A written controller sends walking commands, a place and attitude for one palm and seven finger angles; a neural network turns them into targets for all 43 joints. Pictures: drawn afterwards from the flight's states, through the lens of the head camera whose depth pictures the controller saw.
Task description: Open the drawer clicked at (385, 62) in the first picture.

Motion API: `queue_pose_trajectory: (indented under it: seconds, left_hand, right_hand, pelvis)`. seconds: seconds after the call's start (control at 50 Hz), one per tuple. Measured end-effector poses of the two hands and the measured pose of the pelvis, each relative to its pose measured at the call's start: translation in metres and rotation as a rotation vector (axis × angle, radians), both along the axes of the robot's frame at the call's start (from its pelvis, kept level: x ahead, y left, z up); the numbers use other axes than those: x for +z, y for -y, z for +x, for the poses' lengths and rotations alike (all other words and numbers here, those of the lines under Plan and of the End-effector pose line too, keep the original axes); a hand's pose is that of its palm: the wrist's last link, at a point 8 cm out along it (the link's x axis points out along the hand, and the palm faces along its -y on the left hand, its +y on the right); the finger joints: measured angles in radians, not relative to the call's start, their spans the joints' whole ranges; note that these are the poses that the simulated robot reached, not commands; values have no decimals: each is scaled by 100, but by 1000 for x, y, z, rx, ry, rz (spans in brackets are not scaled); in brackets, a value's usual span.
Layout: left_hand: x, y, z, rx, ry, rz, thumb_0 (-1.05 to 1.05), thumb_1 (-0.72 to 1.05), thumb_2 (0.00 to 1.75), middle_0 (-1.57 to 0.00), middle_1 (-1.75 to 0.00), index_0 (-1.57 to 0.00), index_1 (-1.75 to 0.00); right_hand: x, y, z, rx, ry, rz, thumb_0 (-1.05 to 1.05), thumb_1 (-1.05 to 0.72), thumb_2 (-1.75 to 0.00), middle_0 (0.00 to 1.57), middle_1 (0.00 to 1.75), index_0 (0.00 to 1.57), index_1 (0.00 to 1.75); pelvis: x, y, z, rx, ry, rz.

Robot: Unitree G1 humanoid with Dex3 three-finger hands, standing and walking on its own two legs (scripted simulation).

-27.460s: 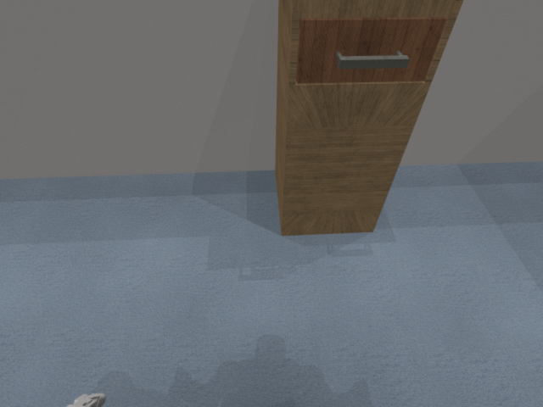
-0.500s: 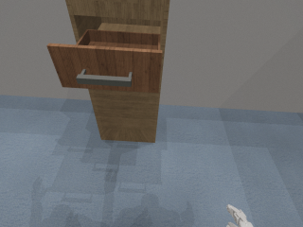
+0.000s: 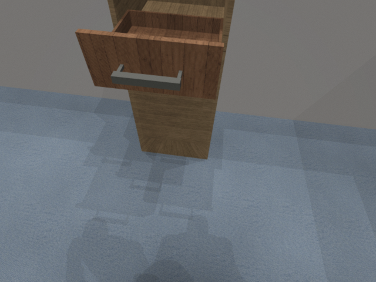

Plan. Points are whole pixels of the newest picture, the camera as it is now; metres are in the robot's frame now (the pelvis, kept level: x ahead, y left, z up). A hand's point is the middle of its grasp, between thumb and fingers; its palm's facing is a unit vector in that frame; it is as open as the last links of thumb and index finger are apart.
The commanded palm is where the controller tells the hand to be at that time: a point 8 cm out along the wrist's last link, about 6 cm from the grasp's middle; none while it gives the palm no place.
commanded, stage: let the arm hang, fingers relaxed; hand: left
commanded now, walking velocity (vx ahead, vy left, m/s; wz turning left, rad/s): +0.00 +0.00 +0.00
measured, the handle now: (148, 75) +0.60 +0.15 +0.08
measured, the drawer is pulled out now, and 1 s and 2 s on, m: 0.29 0.29 0.29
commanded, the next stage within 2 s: look to check the result in 0.68 s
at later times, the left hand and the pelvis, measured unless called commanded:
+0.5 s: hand out of the picture +0.08 +0.23 -0.14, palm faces -0.01 -0.95 -0.32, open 7.4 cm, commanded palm none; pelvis +0.00 +0.00 +0.01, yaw -1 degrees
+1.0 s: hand out of the picture +0.11 +0.24 -0.14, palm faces -0.06 -0.93 -0.35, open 7.4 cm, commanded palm none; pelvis +0.02 -0.01 +0.02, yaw -2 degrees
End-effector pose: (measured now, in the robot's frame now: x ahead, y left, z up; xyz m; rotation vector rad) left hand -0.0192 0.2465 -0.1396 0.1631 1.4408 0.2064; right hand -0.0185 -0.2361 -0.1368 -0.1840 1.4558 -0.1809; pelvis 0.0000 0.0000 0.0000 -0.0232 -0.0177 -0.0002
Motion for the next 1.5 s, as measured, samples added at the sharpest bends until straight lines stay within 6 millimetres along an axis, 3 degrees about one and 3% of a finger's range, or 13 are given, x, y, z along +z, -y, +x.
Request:
queue_pose_trajectory:
  seconds: [0.08,0.18,0.26,0.46,0.56,0.68,0.94,1.2,1.5]
  left_hand:
    - [11,-11,-32,20,-107,17,-1,97,89,-20,-30,-20,-30]
    - [19,-19,-34,9,-117,39,0,93,89,-20,-30,-20,-30]
    - [21,-23,-10,-16,-52,56,1,92,89,-20,-30,-20,-30]
    - [32,-25,80,-102,182,85,1,90,89,-20,-30,-20,-30]
    - [39,-26,114,-140,249,95,1,90,89,-20,-30,-20,-30]
    - [44,-28,135,-168,271,109,1,90,89,-20,-30,-20,-30]
    - [42,-33,133,-174,205,124,1,90,89,-20,-30,-20,-30]
    - [37,-30,128,-156,166,112,1,90,89,-20,-30,-20,-30]
    - [37,-30,144,-155,189,107,1,90,89,-20,-30,-20,-30]
  right_hand:
    - [6,-9,-13,-7,-54,15,0,-91,-90,20,30,20,30]
    - [3,-12,-4,-11,-21,30,0,-91,-90,20,30,20,30]
    - [1,-7,15,-4,42,31,0,-91,-90,20,30,20,30]
    - [9,24,61,13,184,-17,0,-91,-90,20,30,20,30]
    - [15,40,68,14,198,-48,0,-91,-90,20,30,20,30]
    - [19,54,65,8,175,-73,0,-91,-90,20,30,20,30]
    - [21,64,63,7,116,-86,0,-91,-90,20,30,20,30]
    - [22,59,89,26,143,-75,0,-91,-90,20,30,20,30]
    - [25,57,110,35,173,-84,0,-91,-90,20,30,20,30]
  pelvis:
    - [8,-2,0,-4,-6,13]
    - [12,-5,0,-6,4,19]
    - [13,-5,-2,-9,14,23]
    - [14,0,0,-18,24,26]
    - [15,3,3,-23,23,25]
    - [16,6,8,-26,21,25]
    - [18,10,17,-30,13,24]
    - [18,10,27,-31,5,23]
    - [18,8,38,-30,0,23]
